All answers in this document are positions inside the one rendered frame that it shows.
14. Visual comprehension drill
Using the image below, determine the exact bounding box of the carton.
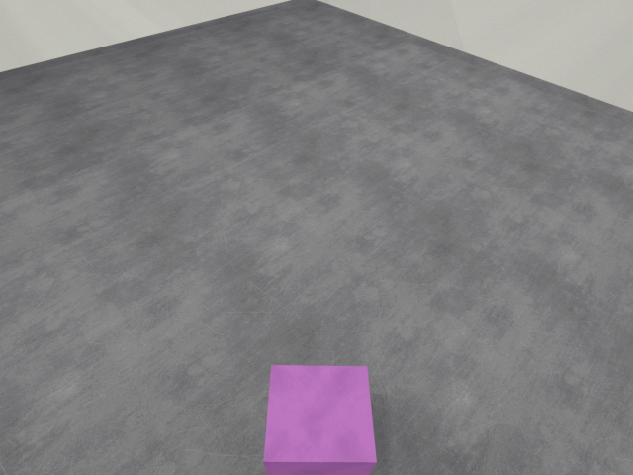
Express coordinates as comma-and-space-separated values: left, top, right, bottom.
263, 365, 377, 475

